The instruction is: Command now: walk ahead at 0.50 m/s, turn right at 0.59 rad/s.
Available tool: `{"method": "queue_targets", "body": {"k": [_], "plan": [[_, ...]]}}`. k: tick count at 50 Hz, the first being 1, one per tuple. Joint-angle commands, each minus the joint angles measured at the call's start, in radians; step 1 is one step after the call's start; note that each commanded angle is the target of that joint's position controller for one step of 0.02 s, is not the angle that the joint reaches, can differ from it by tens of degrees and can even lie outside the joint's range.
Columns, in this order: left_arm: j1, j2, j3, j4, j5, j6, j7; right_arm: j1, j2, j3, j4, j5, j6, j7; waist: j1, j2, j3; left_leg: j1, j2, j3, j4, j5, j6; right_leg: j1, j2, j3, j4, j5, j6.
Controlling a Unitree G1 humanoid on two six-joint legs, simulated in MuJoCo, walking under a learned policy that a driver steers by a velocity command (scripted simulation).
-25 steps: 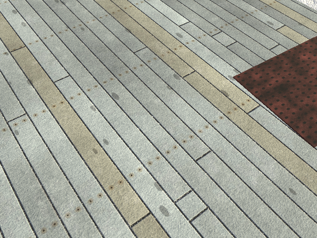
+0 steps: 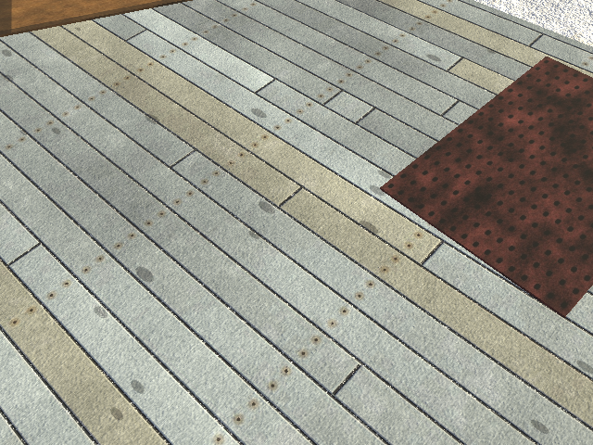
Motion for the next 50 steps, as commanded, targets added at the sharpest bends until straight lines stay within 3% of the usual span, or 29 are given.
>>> {"method": "queue_targets", "body": {"k": [1,4,5,6,7,8,9,10,11,13,14,16,18,23,27,29,30,31,32,33,34,35,36,38,41,44,45,50], "plan": [[0.06,0.167,0.04,-0.045,0.007,-0.01,0.012,-0.151,-0.077,-0.011,-0.114,0.008,-0.026,0.003,0.022,-0.098,0.002,-0.008,-0.055,0.03,-0.087,0.025,0.009,0.039,-0.268,0.214,-0.003,0.467,-0.109],[0.013,0.189,0.044,-0.061,0.012,-0.009,0.021,-0.093,-0.105,-0.016,-0.112,0.013,-0.038,-0.002,-0.026,-0.12,-0.006,0.162,-0.087,0.016,-0.191,-0.044,0.041,0.014,-0.279,0.254,0.061,0.523,-0.065],[-0.02,0.198,0.045,-0.069,0.014,-0.011,0.02,-0.015,-0.123,-0.024,-0.089,0.015,-0.043,-0.01,-0.064,-0.124,-0.032,0.294,-0.113,0.026,-0.216,-0.089,0.057,-0.026,-0.266,0.254,0.12,0.596,-0.044],[-0.04,0.199,0.044,-0.07,0.008,-0.016,0.013,0.106,-0.146,-0.036,-0.054,0.012,-0.052,-0.022,-0.127,-0.091,-0.09,0.467,-0.125,0.037,-0.277,-0.082,0.079,-0.064,-0.219,0.226,0.259,0.641,-0.02],[-0.04,0.157,0.031,-0.082,-0.003,-0.025,0.003,0.247,-0.203,-0.053,-0.037,-0.004,-0.064,-0.038,-0.188,-0.012,-0.202,0.694,0.009,-0.089,-0.316,-0.177,0.123,-0.166,-0.152,0.166,0.495,0.506,0.009],[0.019,0.053,0.007,-0.118,-0.032,-0.028,0.003,0.331,-0.286,-0.07,-0.045,-0.029,-0.06,-0.052,-0.18,0.169,-0.33,0.95,0.288,-0.468,-0.385,-0.361,0.197,-0.434,-0.023,0.039,0.794,-0.041,0.045],[0.071,0.108,0.01,-0.125,-0.003,-0.018,0.008,0.279,-0.285,-0.076,-0.041,-0.011,-0.046,-0.045,-0.117,0.247,-0.339,0.904,0.366,-0.751,-0.471,-0.419,0.262,-0.567,-0.029,-0.002,0.923,-0.288,0.042],[0.026,0.143,0.017,-0.095,0.017,-0.003,0.01,0.208,-0.181,-0.055,-0.056,0.0,-0.038,-0.041,-0.101,0.08,-0.189,0.768,0.326,-0.624,-0.476,-0.487,0.253,-0.596,-0.104,0.001,0.97,-0.2,0.04],[-0.033,0.13,0.013,-0.095,0.024,0.001,-0.003,0.17,-0.115,-0.038,-0.05,0.007,-0.04,-0.035,-0.102,0.0,-0.091,0.647,0.262,-0.468,-0.497,-0.408,0.237,-0.575,-0.131,-0.012,0.931,-0.127,0.046],[-0.062,0.095,0.007,-0.098,0.036,0.014,-0.021,0.166,-0.084,-0.026,-0.02,0.008,-0.051,-0.033,-0.078,0.047,-0.024,0.53,0.162,-0.255,-0.54,-0.187,0.197,-0.523,-0.167,-0.023,0.854,-0.081,0.058],[-0.04,0.084,0.004,-0.093,0.038,0.022,-0.027,0.18,-0.098,-0.029,-0.005,0.011,-0.063,-0.029,-0.066,0.086,-0.034,0.513,0.158,-0.212,-0.541,-0.09,0.207,-0.498,-0.162,-0.028,0.848,-0.071,0.065],[-0.06,0.075,0.0,-0.096,0.037,0.028,-0.033,0.211,-0.1,-0.032,0.021,0.02,-0.085,-0.016,-0.061,0.074,-0.039,0.517,0.154,-0.152,-0.554,0.046,0.227,-0.511,-0.154,-0.019,0.822,-0.046,0.072],[-0.129,0.071,-0.005,-0.117,0.038,0.027,-0.038,0.225,-0.11,-0.035,0.04,0.022,-0.093,-0.011,-0.065,0.06,-0.02,0.534,0.156,-0.103,-0.588,0.06,0.241,-0.57,-0.161,-0.018,0.76,0.009,0.083],[-0.324,0.032,-0.035,-0.171,0.036,0.014,-0.054,0.271,-0.12,-0.039,0.088,0.029,-0.085,-0.005,-0.101,0.055,0.011,0.526,0.105,0.034,-0.613,0.107,0.223,-0.529,-0.188,-0.118,0.461,0.168,0.105],[-0.405,0.041,-0.042,-0.193,0.034,0.007,-0.049,0.344,-0.151,-0.047,0.135,0.029,-0.073,-0.007,-0.122,0.064,0.02,0.584,0.139,0.035,-0.574,0.183,0.211,-0.45,-0.186,-0.184,0.319,0.137,0.076],[-0.384,0.055,-0.038,-0.188,0.038,0.001,-0.039,0.352,-0.169,-0.051,0.151,0.027,-0.061,-0.01,-0.105,0.065,0.012,0.629,0.156,0.037,-0.505,0.302,0.202,-0.39,-0.162,-0.203,0.269,0.073,0.046],[-0.314,0.06,-0.033,-0.164,0.043,-0.005,-0.032,0.346,-0.172,-0.05,0.158,0.031,-0.056,-0.012,-0.067,0.05,-0.022,0.635,0.14,0.063,-0.405,0.433,0.189,-0.288,-0.134,-0.218,0.213,0.073,0.028],[-0.175,0.082,-0.02,-0.112,0.054,-0.016,-0.022,0.356,-0.154,-0.043,0.165,0.033,-0.052,-0.013,-0.012,0.009,-0.102,0.594,0.095,0.106,-0.226,0.483,0.169,-0.099,-0.114,-0.216,0.166,0.083,0.004],[0.006,0.147,0.001,-0.073,0.072,-0.024,-0.009,0.335,-0.118,-0.028,0.132,0.035,-0.053,-0.014,0.066,-0.079,-0.227,0.433,0.052,0.142,0.038,0.246,0.142,0.144,-0.289,-0.023,0.14,-0.021,-0.045],[0.068,0.27,0.033,-0.061,0.064,-0.017,0.005,0.41,-0.015,-0.005,0.085,0.049,-0.055,-0.004,0.036,-0.339,-0.337,0.071,-0.125,0.169,0.389,-0.398,0.099,0.407,-0.572,0.454,0.034,-0.08,-0.177],[0.038,0.225,0.029,-0.062,0.023,-0.009,0.01,0.331,-0.132,-0.036,0.101,0.02,-0.045,-0.017,0.05,-0.179,-0.279,-0.034,-0.1,0.031,0.486,-0.448,0.113,0.336,-0.549,0.499,-0.011,-0.056,-0.17],[-0.041,0.173,0.013,-0.061,0.017,-0.012,0.01,0.275,-0.127,-0.039,0.083,0.026,-0.048,-0.013,0.007,-0.133,-0.149,-0.054,-0.053,0.008,0.478,-0.362,0.125,0.225,-0.499,0.34,-0.009,0.031,-0.144],[-0.091,0.118,-0.002,-0.059,0.02,-0.018,0.005,0.26,-0.104,-0.032,0.084,0.032,-0.052,-0.008,-0.027,-0.101,-0.094,-0.012,-0.024,0.01,0.42,-0.299,0.125,0.115,-0.453,0.242,-0.036,0.139,-0.117],[-0.133,0.071,-0.016,-0.048,0.014,-0.031,0.004,0.293,-0.08,-0.028,0.108,0.014,-0.03,-0.002,-0.083,-0.128,-0.049,0.089,0.002,0.02,0.343,-0.26,0.105,-0.017,-0.384,0.113,-0.086,0.235,-0.076],[-0.102,0.079,-0.012,-0.014,0.005,-0.05,0.004,0.269,-0.058,-0.028,0.111,0.004,-0.009,0.013,-0.101,-0.115,-0.026,0.093,0.002,0.04,0.301,-0.198,0.082,-0.059,-0.358,0.051,-0.146,0.287,-0.09],[-0.044,0.077,-0.01,0.025,0.0,-0.054,0.004,0.144,-0.056,-0.028,0.081,0.0,-0.005,0.017,-0.077,-0.089,0.021,-0.001,0.018,0.057,0.215,-0.09,0.06,-0.033,-0.339,0.002,-0.182,0.319,-0.087],[-0.04,0.09,-0.007,0.031,0.003,-0.053,0.004,0.12,-0.044,-0.022,0.07,0.005,-0.006,0.018,-0.078,-0.106,0.021,-0.012,0.02,0.053,0.168,-0.062,0.057,-0.021,-0.348,-0.018,-0.186,0.321,-0.092],[0.014,0.085,-0.009,0.076,0.016,-0.06,0.009,-0.038,-0.035,-0.01,0.028,0.017,-0.013,0.024,-0.033,-0.091,0.064,0.018,-0.023,0.067,-0.034,0.063,0.085,0.02,-0.354,-0.141,-0.2,0.378,-0.058]]}}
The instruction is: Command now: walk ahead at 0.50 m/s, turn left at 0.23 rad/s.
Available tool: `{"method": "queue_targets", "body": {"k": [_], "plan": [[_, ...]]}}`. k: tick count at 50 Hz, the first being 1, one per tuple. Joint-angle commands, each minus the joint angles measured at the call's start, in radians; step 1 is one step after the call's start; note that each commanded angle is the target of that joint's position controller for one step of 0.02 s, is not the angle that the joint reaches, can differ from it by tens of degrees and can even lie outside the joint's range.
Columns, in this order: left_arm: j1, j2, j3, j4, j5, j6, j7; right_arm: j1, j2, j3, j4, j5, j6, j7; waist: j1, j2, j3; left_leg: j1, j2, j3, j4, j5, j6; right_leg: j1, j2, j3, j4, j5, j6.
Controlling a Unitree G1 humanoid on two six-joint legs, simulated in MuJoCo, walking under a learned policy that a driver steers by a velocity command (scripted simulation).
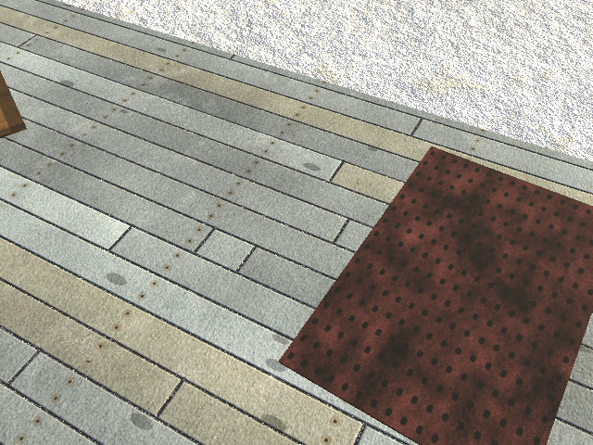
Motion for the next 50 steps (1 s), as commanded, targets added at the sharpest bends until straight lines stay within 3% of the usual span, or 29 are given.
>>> {"method": "queue_targets", "body": {"k": [1,3,5,6,7,8,9,10,11,12,13,14,16,18,23,26,29,32,35,36,37,38,39,40,41,42,44,46,50], "plan": [[0.015,0.125,0.023,-0.027,0.005,-0.018,0.009,-0.12,-0.04,0.001,-0.087,0.003,-0.014,0.004,0.008,-0.098,0.088,-0.004,-0.023,0.023,-0.092,0.063,0.025,-0.04,-0.295,0.061,-0.073,0.365,-0.102],[0.011,0.118,0.018,-0.011,0.006,-0.014,0.018,-0.128,-0.03,0.004,-0.094,-0.005,-0.021,0.003,0.0,-0.09,0.097,0.04,-0.047,0.055,-0.157,0.043,0.05,-0.003,-0.297,0.011,-0.004,0.57,-0.08],[-0.008,0.14,0.021,-0.005,0.004,-0.009,0.03,-0.079,-0.042,-0.001,-0.084,-0.013,-0.031,-0.001,-0.023,-0.115,0.052,0.131,-0.103,0.1,-0.184,-0.017,0.079,0.041,-0.292,-0.024,0.142,0.883,-0.051],[-0.021,0.157,0.026,-0.005,0.004,-0.004,0.036,-0.005,-0.056,-0.008,-0.062,-0.016,-0.036,-0.005,-0.05,-0.128,0.005,0.206,-0.141,0.117,-0.2,-0.048,0.098,0.054,-0.284,-0.035,0.261,0.998,-0.037],[-0.034,0.169,0.029,-0.007,0.001,0.003,0.04,0.119,-0.074,-0.019,-0.023,-0.021,-0.045,-0.01,-0.097,-0.12,-0.06,0.332,-0.174,0.118,-0.265,-0.009,0.119,0.038,-0.264,-0.051,0.44,0.985,-0.019],[-0.041,0.173,0.028,-0.019,-0.01,0.004,0.043,0.236,-0.119,-0.036,0.008,-0.036,-0.055,-0.016,-0.151,-0.088,-0.132,0.528,-0.121,0.046,-0.328,0.175,0.156,-0.091,-0.224,-0.073,0.672,0.751,0.012],[0.011,0.103,0.014,-0.068,-0.012,-0.001,0.04,0.297,-0.246,-0.07,0.006,-0.035,-0.054,-0.027,-0.124,0.112,-0.268,0.825,0.175,-0.271,-0.194,0.76,0.264,-0.376,-0.102,-0.097,1.053,0.02,0.052],[0.053,0.105,0.018,-0.081,-0.028,0.007,0.038,0.312,-0.277,-0.082,-0.001,0.018,-0.043,-0.028,-0.108,0.169,-0.444,0.992,0.331,-0.59,-0.263,1.063,0.427,-0.575,0.022,0.059,1.285,-0.401,0.071],[0.002,0.128,0.021,-0.077,-0.004,0.017,0.036,0.243,-0.245,-0.082,-0.02,0.046,-0.029,-0.032,-0.096,0.008,-0.377,0.883,0.283,-0.463,-0.296,0.924,0.398,-0.602,-0.07,0.145,1.284,-0.294,0.07],[-0.072,0.117,0.017,-0.097,-0.003,0.017,0.032,0.162,-0.182,-0.066,-0.035,0.043,-0.019,-0.037,-0.083,-0.015,-0.219,0.726,0.228,-0.383,-0.348,0.782,0.362,-0.63,-0.099,0.134,1.227,-0.231,0.075],[-0.11,0.109,0.017,-0.103,0.007,0.022,0.032,0.119,-0.132,-0.052,-0.036,0.038,-0.009,-0.042,-0.053,-0.058,-0.112,0.596,0.169,-0.329,-0.398,0.679,0.315,-0.622,-0.127,0.133,1.151,-0.203,0.083],[-0.118,0.111,0.02,-0.112,0.021,0.041,0.032,0.105,-0.11,-0.046,-0.036,0.042,-0.003,-0.046,-0.032,-0.055,-0.068,0.497,0.125,-0.292,-0.429,0.627,0.283,-0.58,-0.142,0.135,1.082,-0.188,0.093],[-0.084,0.087,0.017,-0.112,0.025,0.079,0.031,0.098,-0.124,-0.049,-0.038,0.026,-0.002,-0.043,-0.004,-0.026,-0.089,0.406,0.086,-0.258,-0.449,0.592,0.264,-0.499,-0.13,0.121,1.02,-0.167,0.11],[-0.093,0.081,0.017,-0.124,0.019,0.093,0.031,0.095,-0.157,-0.061,-0.045,0.017,-0.003,-0.04,0.002,-0.018,-0.113,0.375,0.062,-0.249,-0.456,0.525,0.254,-0.491,-0.121,0.116,0.969,-0.136,0.119],[-0.224,0.105,0.026,-0.172,0.018,0.113,0.038,0.122,-0.171,-0.072,-0.06,0.015,0.022,-0.046,-0.045,0.032,-0.091,0.382,0.035,-0.349,-0.5,0.086,0.214,-0.568,-0.122,0.141,0.836,-0.073,0.133],[-0.287,0.109,0.026,-0.196,0.011,0.116,0.041,0.146,-0.175,-0.078,-0.064,0.012,0.035,-0.051,-0.072,0.049,-0.066,0.423,0.035,-0.425,-0.506,-0.082,0.207,-0.599,-0.111,0.163,0.753,-0.083,0.134],[-0.312,0.11,0.022,-0.212,0.001,0.108,0.046,0.157,-0.179,-0.084,-0.069,0.006,0.043,-0.052,-0.085,0.064,-0.057,0.452,0.034,-0.475,-0.479,-0.064,0.206,-0.568,-0.083,0.171,0.667,-0.128,0.123],[-0.3,0.115,0.018,-0.222,-0.014,0.095,0.051,0.144,-0.186,-0.088,-0.076,0.002,0.051,-0.048,-0.08,0.078,-0.067,0.467,0.031,-0.524,-0.437,0.075,0.201,-0.485,-0.045,0.172,0.566,-0.18,0.102],[-0.212,0.117,0.015,-0.212,-0.024,0.078,0.059,0.094,-0.184,-0.089,-0.086,0.012,0.058,-0.044,-0.03,0.081,-0.071,0.436,-0.002,-0.555,-0.391,0.141,0.152,-0.314,-0.021,0.166,0.325,-0.129,0.074],[-0.169,0.129,0.018,-0.202,-0.017,0.069,0.066,0.067,-0.174,-0.085,-0.094,0.023,0.059,-0.046,-0.001,0.058,-0.068,0.375,-0.042,-0.533,-0.353,0.059,0.106,-0.204,-0.049,0.179,0.165,-0.035,0.064],[-0.187,0.2,0.032,-0.211,0.0,0.065,0.075,0.102,-0.114,-0.07,-0.104,0.031,0.056,-0.048,-0.038,-0.091,-0.073,0.279,-0.133,-0.424,-0.221,-0.206,0.043,-0.117,-0.224,0.339,0.048,-0.051,0.021],[-0.277,0.289,0.045,-0.255,0.006,0.075,0.074,0.158,-0.083,-0.063,-0.12,0.037,0.051,-0.054,-0.086,-0.278,-0.059,0.088,-0.301,-0.188,-0.028,-0.491,-0.003,-0.069,-0.467,0.6,0.021,0.127,-0.086],[-0.247,0.258,0.047,-0.244,0.013,0.083,0.066,0.137,-0.183,-0.086,-0.1,-0.002,0.053,-0.059,-0.055,-0.207,-0.057,0.111,-0.227,-0.134,0.185,-0.533,-0.018,-0.169,-0.507,0.572,0.079,0.312,-0.181],[-0.269,0.183,0.026,-0.253,0.003,0.084,0.059,0.138,-0.197,-0.095,-0.087,-0.003,0.057,-0.055,-0.078,-0.133,-0.042,0.136,-0.202,-0.142,0.266,-0.485,-0.022,-0.197,-0.445,0.476,0.098,0.38,-0.175],[-0.307,0.147,0.017,-0.259,-0.001,0.085,0.055,0.15,-0.184,-0.095,-0.07,-0.003,0.066,-0.049,-0.094,-0.113,-0.012,0.143,-0.192,-0.135,0.325,-0.425,-0.031,-0.22,-0.369,0.361,0.114,0.392,-0.138],[-0.327,0.142,0.014,-0.269,0.003,0.086,0.056,0.159,-0.176,-0.093,-0.066,-0.001,0.076,-0.038,-0.102,-0.152,-0.021,0.129,-0.192,-0.122,0.373,-0.381,-0.039,-0.194,-0.317,0.29,0.126,0.401,-0.106],[-0.268,0.147,0.017,-0.262,0.013,0.085,0.051,0.145,-0.164,-0.083,-0.067,0.003,0.085,-0.015,-0.063,-0.197,-0.035,0.072,-0.17,-0.095,0.381,-0.323,-0.052,-0.126,-0.284,0.248,0.094,0.19,-0.089],[-0.202,0.164,0.027,-0.243,0.011,0.079,0.045,0.068,-0.16,-0.077,-0.093,0.001,0.085,0.004,-0.015,-0.203,-0.006,0.001,-0.148,-0.084,0.323,-0.295,-0.061,-0.061,-0.3,0.281,0.035,-0.062,-0.094],[-0.116,0.195,0.048,-0.2,0.011,0.048,0.039,-0.012,-0.141,-0.067,-0.112,-0.006,0.075,0.023,0.022,-0.17,0.031,-0.053,-0.112,-0.084,0.204,-0.258,-0.066,0.029,-0.35,0.281,-0.017,-0.124,-0.103]]}}
Over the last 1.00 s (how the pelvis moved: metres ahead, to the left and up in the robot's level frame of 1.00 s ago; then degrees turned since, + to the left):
0.50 -0.08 0.00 -12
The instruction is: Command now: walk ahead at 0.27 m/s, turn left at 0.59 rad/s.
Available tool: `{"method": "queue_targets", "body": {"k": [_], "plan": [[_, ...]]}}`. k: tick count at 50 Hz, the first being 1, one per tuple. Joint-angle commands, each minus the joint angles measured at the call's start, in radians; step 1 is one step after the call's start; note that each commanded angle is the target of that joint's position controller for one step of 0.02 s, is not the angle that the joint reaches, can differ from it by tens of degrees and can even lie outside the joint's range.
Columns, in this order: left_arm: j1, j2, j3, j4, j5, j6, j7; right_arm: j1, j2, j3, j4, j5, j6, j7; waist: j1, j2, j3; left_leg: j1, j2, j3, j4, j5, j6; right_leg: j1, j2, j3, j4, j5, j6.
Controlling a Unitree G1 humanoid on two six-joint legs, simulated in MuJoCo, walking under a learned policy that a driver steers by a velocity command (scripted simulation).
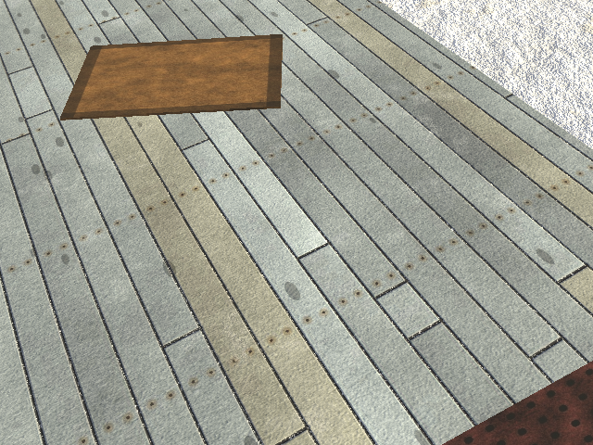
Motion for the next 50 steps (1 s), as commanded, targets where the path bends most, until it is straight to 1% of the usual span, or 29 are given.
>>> {"method": "queue_targets", "body": {"k": [1,7,11,13,14,15,16,17,18,19,20,21,22,24,28,35,36,38,39,40,41,42,43,44,45,46,47,49,50], "plan": [[0.088,0.179,0.057,-0.01,0.002,-0.031,-0.004,-0.116,-0.057,-0.006,-0.094,-0.003,-0.023,0.014,0.061,-0.172,0.023,-0.235,0.03,0.015,-0.075,0.025,-0.002,0.209,-0.272,0.249,-0.197,-0.131,-0.136],[0.122,0.181,0.069,0.026,0.005,-0.056,-0.022,-0.218,-0.019,0.015,-0.138,-0.001,-0.041,0.032,0.075,-0.176,0.053,-0.163,0.08,0.086,-0.246,0.047,0.041,0.153,-0.3,0.132,-0.212,-0.126,-0.128],[0.14,0.197,0.076,0.049,0.007,-0.055,-0.03,-0.261,-0.017,0.026,-0.168,-0.005,-0.051,0.037,0.071,-0.195,0.057,-0.043,0.071,0.155,-0.356,0.004,0.096,0.097,-0.306,0.045,-0.16,-0.018,-0.11],[0.13,0.215,0.079,0.055,0.0,-0.045,-0.031,-0.213,-0.024,0.026,-0.163,-0.01,-0.057,0.03,0.035,-0.19,0.042,0.06,0.041,0.19,-0.417,-0.012,0.131,0.066,-0.317,0.0,-0.081,0.136,-0.094],[0.109,0.219,0.077,0.054,-0.009,-0.04,-0.03,-0.128,-0.025,0.021,-0.138,-0.016,-0.064,0.022,-0.017,-0.158,0.007,0.196,0.004,0.206,-0.485,0.028,0.15,0.015,-0.298,-0.059,0.04,0.278,-0.074],[0.107,0.202,0.068,0.05,-0.013,-0.038,-0.032,0.022,-0.059,0.002,-0.081,-0.023,-0.074,0.009,-0.079,-0.067,-0.086,0.407,-0.035,0.193,-0.54,0.039,0.176,-0.064,-0.241,-0.141,0.276,0.387,-0.044],[0.104,0.15,0.048,0.017,0.003,-0.034,-0.036,0.194,-0.148,-0.025,-0.049,-0.027,-0.083,-0.013,-0.15,0.129,-0.196,0.619,0.175,-0.122,-0.661,-0.227,0.225,-0.265,-0.174,-0.186,0.624,0.124,0.004],[0.051,0.09,0.035,-0.066,0.018,-0.039,-0.049,0.188,-0.261,-0.038,-0.08,0.005,-0.087,-0.024,-0.123,0.293,-0.192,0.733,0.397,-0.663,-0.85,-0.388,0.329,-0.631,-0.001,-0.066,0.84,-0.378,0.046],[-0.019,0.173,0.051,-0.062,0.032,-0.038,-0.051,0.163,-0.208,-0.028,-0.069,0.019,-0.081,-0.03,-0.137,0.102,-0.086,0.667,0.391,-0.599,-0.852,-0.311,0.346,-0.719,-0.056,0.069,0.899,-0.302,0.031],[-0.015,0.175,0.053,-0.057,0.011,-0.048,-0.062,0.114,-0.161,-0.012,-0.071,0.018,-0.08,-0.035,-0.086,0.055,-0.007,0.576,0.346,-0.457,-0.824,-0.124,0.323,-0.692,-0.096,0.08,0.86,-0.175,0.021],[0.011,0.164,0.051,-0.025,0.005,-0.055,-0.063,0.084,-0.111,0.005,-0.068,0.016,-0.091,-0.035,-0.039,-0.012,0.052,0.472,0.27,-0.309,-0.793,0.234,0.272,-0.602,-0.125,0.083,0.791,-0.104,0.02],[0.054,0.147,0.047,-0.009,0.016,-0.045,-0.064,0.027,-0.104,0.008,-0.08,0.021,-0.095,-0.04,0.0,0.005,0.015,0.45,0.211,-0.245,-0.808,0.26,0.251,-0.544,-0.127,0.076,0.753,-0.067,0.033],[0.107,0.143,0.042,0.013,0.023,-0.032,-0.068,0.005,-0.088,0.016,-0.09,0.023,-0.109,-0.045,0.022,0.048,-0.017,0.419,0.204,-0.207,-0.823,0.361,0.255,-0.491,-0.132,0.067,0.745,-0.032,0.048],[0.113,0.131,0.04,0.031,0.021,-0.014,-0.073,0.038,-0.055,0.029,-0.059,0.031,-0.133,-0.042,0.033,0.022,-0.025,0.408,0.183,-0.136,-0.83,0.551,0.248,-0.469,-0.119,0.045,0.74,0.003,0.065],[-0.029,0.109,0.034,0.003,0.006,-0.004,-0.081,0.145,-0.068,0.029,-0.001,0.025,-0.146,-0.046,-0.016,0.008,0.03,0.448,0.176,-0.057,-0.865,0.669,0.194,-0.58,-0.11,0.022,0.668,0.103,0.054],[-0.213,0.061,0.004,-0.041,-0.005,-0.019,-0.09,0.209,-0.026,0.057,0.075,0.007,-0.161,-0.071,-0.056,-0.005,0.095,0.536,0.199,0.076,-0.908,0.823,0.144,-0.561,-0.012,-0.003,0.371,0.209,-0.015],[-0.177,0.056,0.002,-0.027,-0.009,-0.015,-0.087,0.178,-0.03,0.062,0.076,0.009,-0.164,-0.077,-0.031,-0.005,0.058,0.554,0.189,0.11,-0.886,0.954,0.128,-0.497,0.021,-0.019,0.349,0.208,-0.029],[-0.167,0.077,0.002,-0.032,0.0,-0.023,-0.078,0.207,-0.048,0.062,0.1,0.004,-0.168,-0.09,-0.018,0.013,0.052,0.586,0.229,0.135,-0.763,1.345,0.105,-0.401,0.068,-0.092,0.295,0.129,-0.073],[-0.109,0.086,0.005,-0.014,0.004,-0.025,-0.071,0.207,-0.061,0.059,0.108,0.0,-0.165,-0.099,0.01,0.034,0.021,0.607,0.231,0.142,-0.667,1.432,0.096,-0.34,0.092,-0.099,0.277,0.095,-0.09],[0.016,0.117,0.017,0.027,0.0,-0.03,-0.066,0.184,-0.082,0.052,0.103,-0.012,-0.156,-0.108,0.063,0.052,-0.047,0.61,0.236,0.139,-0.514,1.435,0.091,-0.224,0.112,-0.08,0.247,0.062,-0.111],[0.18,0.151,0.031,0.075,0.003,-0.038,-0.062,0.156,-0.107,0.045,0.098,-0.013,-0.15,-0.11,0.14,0.049,-0.12,0.546,0.235,0.148,-0.29,1.365,0.089,-0.047,0.107,-0.033,0.181,0.09,-0.144],[0.341,0.207,0.055,0.109,0.013,-0.037,-0.051,0.099,-0.108,0.048,0.061,-0.001,-0.155,-0.104,0.23,-0.03,-0.213,0.35,0.17,0.193,0.065,0.988,0.087,0.191,-0.037,0.156,0.132,0.042,-0.22],[0.285,0.315,0.084,0.098,0.01,-0.024,-0.044,0.184,-0.002,0.063,0.005,0.015,-0.168,-0.08,0.096,-0.33,-0.277,-0.13,-0.089,0.158,0.483,-0.146,0.025,0.487,-0.342,0.749,0.095,0.235,-0.427],[0.219,0.269,0.084,0.096,-0.04,-0.023,-0.052,0.125,-0.059,0.061,0.001,-0.01,-0.175,-0.075,0.101,-0.116,-0.278,-0.245,-0.031,-0.033,0.528,-0.113,0.06,0.455,-0.321,0.806,0.002,0.126,-0.444],[0.143,0.225,0.075,0.076,-0.036,-0.021,-0.047,0.062,-0.064,0.064,-0.028,0.0,-0.188,-0.064,0.076,-0.083,-0.142,-0.277,0.03,-0.046,0.46,-0.033,0.069,0.311,-0.304,0.687,-0.047,0.038,-0.404],[0.103,0.157,0.06,0.077,-0.024,-0.018,-0.045,0.047,-0.066,0.065,-0.033,0.003,-0.195,-0.059,0.033,0.005,-0.044,-0.241,0.07,-0.019,0.36,0.008,0.079,0.155,-0.267,0.598,-0.093,0.068,-0.352],[0.085,0.129,0.05,0.079,-0.02,-0.024,-0.042,0.029,-0.054,0.065,-0.038,-0.007,-0.182,-0.058,0.002,0.032,0.013,-0.195,0.093,-0.013,0.29,0.011,0.071,0.039,-0.218,0.53,-0.108,0.14,-0.314],[0.083,0.129,0.046,0.083,-0.022,-0.041,-0.042,0.06,-0.023,0.075,-0.039,-0.025,-0.139,-0.055,-0.036,-0.001,0.036,-0.105,0.113,0.011,0.194,0.011,0.044,-0.097,-0.153,0.427,-0.133,0.291,-0.286],[0.092,0.158,0.053,0.088,-0.023,-0.05,-0.043,0.066,-0.005,0.081,-0.047,-0.027,-0.126,-0.053,-0.045,-0.031,0.016,-0.095,0.116,0.028,0.138,0.011,0.029,-0.113,-0.14,0.399,-0.138,0.313,-0.291]]}}
Over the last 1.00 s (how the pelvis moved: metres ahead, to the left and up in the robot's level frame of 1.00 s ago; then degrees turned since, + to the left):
0.23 0.00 0.00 34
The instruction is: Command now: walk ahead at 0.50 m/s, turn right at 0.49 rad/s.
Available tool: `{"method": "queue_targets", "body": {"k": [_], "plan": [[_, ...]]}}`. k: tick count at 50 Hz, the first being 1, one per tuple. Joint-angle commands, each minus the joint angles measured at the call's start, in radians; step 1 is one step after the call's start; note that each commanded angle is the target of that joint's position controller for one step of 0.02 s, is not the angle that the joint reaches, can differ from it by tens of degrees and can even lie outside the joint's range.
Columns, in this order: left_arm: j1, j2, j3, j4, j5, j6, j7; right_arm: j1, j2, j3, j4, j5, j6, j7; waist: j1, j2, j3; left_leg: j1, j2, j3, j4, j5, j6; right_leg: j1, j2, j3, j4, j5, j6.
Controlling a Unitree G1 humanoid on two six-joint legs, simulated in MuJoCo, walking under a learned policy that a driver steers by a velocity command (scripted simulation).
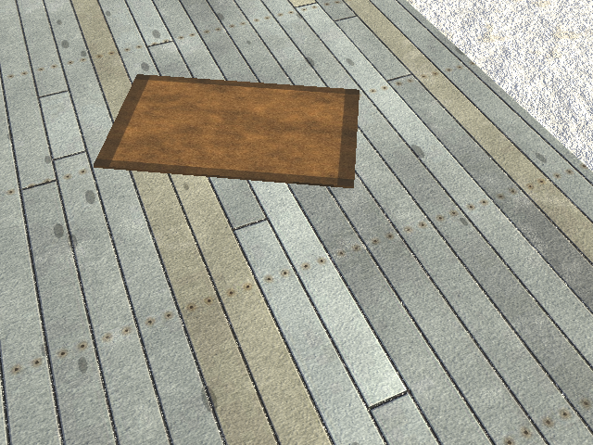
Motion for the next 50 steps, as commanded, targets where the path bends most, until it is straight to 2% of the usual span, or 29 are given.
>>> {"method": "queue_targets", "body": {"k": [1,4,6,11,13,15,16,17,18,19,20,21,23,24,26,28,33,37,39,41,42,43,44,45,46,47,48,49,50], "plan": [[0.024,0.131,0.03,-0.046,-0.005,-0.033,0.002,0.056,-0.089,-0.015,-0.058,-0.011,0.027,0.005,-0.044,0.004,-0.008,-0.071,0.056,0.007,-0.13,0.031,-0.038,-0.022,-0.284,0.329,-0.238,0.28,-0.172],[0.074,0.132,0.034,-0.04,-0.011,-0.032,0.003,-0.091,-0.091,-0.013,-0.111,-0.005,0.029,0.011,0.003,-0.024,0.01,-0.112,0.057,0.043,-0.328,0.182,-0.067,-0.008,-0.23,0.294,-0.245,0.3,-0.114],[0.11,0.143,0.041,-0.037,-0.013,-0.026,0.004,-0.162,-0.084,-0.008,-0.135,0.001,0.029,0.014,0.04,-0.056,-0.009,-0.123,0.045,0.044,-0.441,0.279,-0.073,0.049,-0.22,0.301,-0.221,0.309,-0.078],[0.184,0.151,0.047,-0.035,0.005,-0.015,0.015,-0.295,-0.097,-0.002,-0.185,0.013,0.015,0.017,0.1,-0.077,-0.027,-0.15,-0.002,0.037,-0.593,0.292,-0.057,0.214,-0.247,0.365,-0.128,0.428,-0.059],[0.158,0.162,0.052,-0.05,0.012,-0.014,0.023,-0.279,-0.116,-0.006,-0.19,0.016,0.005,0.016,0.077,-0.088,-0.031,-0.077,-0.017,0.015,-0.667,0.248,-0.037,0.229,-0.269,0.405,-0.087,0.444,-0.042],[0.085,0.182,0.056,-0.074,0.014,-0.019,0.023,-0.133,-0.159,-0.023,-0.148,0.019,-0.006,0.006,0.0,-0.096,-0.078,0.154,-0.057,0.017,-0.739,0.169,-0.004,0.171,-0.255,0.416,0.018,0.539,-0.003],[0.064,0.178,0.053,-0.077,0.004,-0.027,0.014,-0.001,-0.189,-0.037,-0.114,0.015,-0.018,-0.006,-0.071,-0.052,-0.146,0.345,-0.035,0.002,-0.806,0.193,0.025,0.12,-0.202,0.376,0.181,0.539,0.021],[0.067,0.115,0.034,-0.103,-0.011,-0.04,0.005,0.156,-0.258,-0.059,-0.102,-0.006,-0.026,-0.025,-0.129,0.051,-0.284,0.577,0.17,-0.195,-0.84,-0.004,0.077,0.009,-0.144,0.301,0.435,0.324,0.046],[0.176,0.02,0.013,-0.132,-0.033,-0.038,0.006,0.162,-0.333,-0.079,-0.109,-0.021,-0.009,-0.033,-0.067,0.265,-0.372,0.791,0.428,-0.625,-0.929,-0.108,0.184,-0.301,0.005,0.168,0.688,-0.363,0.077],[0.179,0.108,0.02,-0.112,0.004,-0.022,0.015,0.12,-0.277,-0.081,-0.107,-0.003,0.008,-0.027,-0.042,0.178,-0.31,0.705,0.428,-0.73,-0.949,-0.234,0.214,-0.406,-0.086,0.145,0.798,-0.35,0.068],[0.105,0.13,0.027,-0.105,0.016,-0.013,0.01,0.063,-0.181,-0.061,-0.121,0.005,0.01,-0.022,-0.042,0.051,-0.175,0.573,0.373,-0.568,-0.966,-0.222,0.191,-0.411,-0.132,0.14,0.809,-0.247,0.072],[0.058,0.112,0.024,-0.113,0.017,-0.011,0.0,0.026,-0.135,-0.05,-0.116,0.007,0.007,-0.016,-0.031,0.017,-0.096,0.471,0.316,-0.415,-0.992,-0.077,0.167,-0.393,-0.162,0.125,0.771,-0.184,0.082],[0.034,0.091,0.023,-0.117,0.031,0.009,-0.021,0.037,-0.113,-0.044,-0.091,0.011,-0.004,-0.018,-0.013,0.078,-0.043,0.377,0.229,-0.212,-1.03,0.13,0.119,-0.352,-0.199,0.107,0.729,-0.143,0.097],[0.047,0.078,0.021,-0.123,0.031,0.018,-0.028,0.052,-0.124,-0.048,-0.08,0.017,-0.014,-0.014,-0.002,0.117,-0.056,0.367,0.236,-0.174,-1.03,0.211,0.129,-0.338,-0.2,0.097,0.729,-0.133,0.104],[0.003,0.064,0.016,-0.145,0.03,0.029,-0.037,0.078,-0.122,-0.053,-0.062,0.027,-0.031,-0.005,0.002,0.096,-0.048,0.374,0.242,-0.105,-1.048,0.324,0.145,-0.379,-0.211,0.093,0.727,-0.103,0.112],[-0.066,0.057,0.012,-0.174,0.032,0.033,-0.046,0.086,-0.129,-0.06,-0.051,0.028,-0.035,-0.003,-0.003,0.086,-0.032,0.379,0.248,-0.047,-1.083,0.329,0.157,-0.438,-0.23,0.086,0.697,-0.042,0.123],[-0.229,0.02,-0.01,-0.237,0.027,0.025,-0.066,0.12,-0.133,-0.067,-0.015,0.026,-0.031,0.0,-0.028,0.08,0.006,0.388,0.204,0.128,-1.087,0.42,0.13,-0.426,-0.233,0.022,0.438,0.135,0.125],[-0.332,0.02,-0.018,-0.28,0.032,0.024,-0.076,0.171,-0.165,-0.079,0.013,0.026,-0.023,-0.008,-0.054,0.078,0.03,0.453,0.234,0.189,-1.06,0.483,0.107,-0.356,-0.219,-0.052,0.26,0.105,0.083],[-0.339,0.031,-0.014,-0.29,0.039,0.024,-0.071,0.192,-0.183,-0.083,0.03,0.024,-0.01,-0.013,-0.05,0.08,0.021,0.515,0.247,0.225,-0.98,0.671,0.093,-0.312,-0.183,-0.087,0.208,0.019,0.049],[-0.245,0.053,-0.001,-0.269,0.045,0.021,-0.058,0.204,-0.216,-0.089,0.041,0.022,0.007,-0.02,-0.003,0.093,-0.051,0.553,0.249,0.263,-0.767,0.974,0.082,-0.173,-0.107,-0.119,0.17,-0.083,0.004],[-0.103,0.072,0.014,-0.225,0.05,0.012,-0.047,0.197,-0.223,-0.089,0.036,0.027,0.017,-0.021,0.063,0.068,-0.133,0.503,0.235,0.288,-0.565,0.977,0.068,0.004,-0.065,-0.118,0.106,-0.066,-0.026],[0.078,0.135,0.041,-0.17,0.059,0.007,-0.029,0.195,-0.206,-0.083,0.012,0.022,0.018,-0.02,0.136,-0.011,-0.245,0.312,0.212,0.293,-0.281,0.72,0.037,0.273,-0.146,0.027,0.066,-0.122,-0.071],[0.061,0.267,0.072,-0.187,0.045,0.012,-0.013,0.243,-0.073,-0.053,-0.07,0.025,0.012,0.005,0.06,-0.283,-0.345,-0.158,0.041,0.269,0.076,-0.193,-0.027,0.611,-0.477,0.564,0.011,-0.166,-0.21],[0.123,0.261,0.076,-0.209,0.015,0.023,-0.002,0.111,-0.164,-0.071,-0.096,0.015,0.006,0.005,0.14,-0.145,-0.397,-0.277,-0.02,0.058,0.197,-0.222,-0.032,0.618,-0.52,0.798,-0.121,-0.112,-0.248],[0.082,0.235,0.07,-0.181,0.011,0.025,0.008,0.033,-0.159,-0.069,-0.123,0.027,-0.004,0.008,0.116,-0.089,-0.241,-0.342,0.041,0.016,0.17,-0.103,-0.018,0.525,-0.486,0.608,-0.126,0.006,-0.221],[0.037,0.177,0.056,-0.172,0.004,0.021,0.013,0.044,-0.142,-0.06,-0.113,0.03,-0.014,0.005,0.067,-0.039,-0.139,-0.289,0.078,0.022,0.065,-0.025,-0.014,0.37,-0.446,0.5,-0.134,0.14,-0.186],[-0.005,0.146,0.045,-0.174,0.004,0.012,0.014,0.056,-0.139,-0.06,-0.1,0.021,-0.009,0.003,0.021,-0.01,-0.086,-0.219,0.098,0.019,-0.007,-0.015,-0.017,0.259,-0.39,0.417,-0.142,0.261,-0.152],[-0.043,0.12,0.036,-0.179,-0.004,0.007,0.014,0.095,-0.133,-0.059,-0.09,0.005,0.01,0.003,-0.019,-0.008,-0.082,-0.14,0.104,0.015,-0.043,-0.01,-0.028,0.17,-0.353,0.365,-0.171,0.29,-0.136],[-0.049,0.115,0.033,-0.183,-0.003,-0.002,0.01,0.119,-0.129,-0.058,-0.088,-0.003,0.028,0.004,-0.036,-0.043,-0.09,-0.09,0.103,0.016,-0.07,-0.026,-0.038,0.117,-0.346,0.354,-0.178,0.351,-0.15]]}}
Over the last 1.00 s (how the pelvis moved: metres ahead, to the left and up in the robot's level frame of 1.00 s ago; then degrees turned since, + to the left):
0.44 0.16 -0.02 6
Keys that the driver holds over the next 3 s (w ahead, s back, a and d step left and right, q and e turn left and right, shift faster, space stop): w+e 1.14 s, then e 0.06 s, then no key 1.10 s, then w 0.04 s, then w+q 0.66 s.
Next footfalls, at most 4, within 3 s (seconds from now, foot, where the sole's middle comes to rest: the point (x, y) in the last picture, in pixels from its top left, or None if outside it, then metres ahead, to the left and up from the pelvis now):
0.34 left None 0.38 0.12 -0.77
0.86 right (396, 417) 0.54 -0.19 -0.77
1.36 left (410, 299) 0.85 -0.26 -0.77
1.72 right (455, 371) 0.65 -0.34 -0.77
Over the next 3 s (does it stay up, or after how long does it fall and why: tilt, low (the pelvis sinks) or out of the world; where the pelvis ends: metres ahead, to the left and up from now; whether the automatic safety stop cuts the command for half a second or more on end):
stays up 0.95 -0.38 0.01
